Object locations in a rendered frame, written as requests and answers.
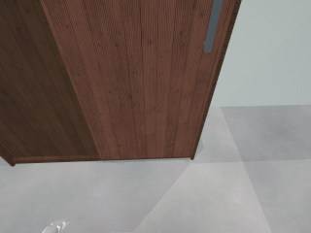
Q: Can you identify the left robot hand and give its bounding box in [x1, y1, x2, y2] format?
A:
[42, 219, 70, 233]

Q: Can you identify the handle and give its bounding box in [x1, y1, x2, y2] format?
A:
[203, 0, 224, 52]

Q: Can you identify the wardrobe door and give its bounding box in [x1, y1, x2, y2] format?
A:
[40, 0, 235, 160]
[0, 0, 99, 157]

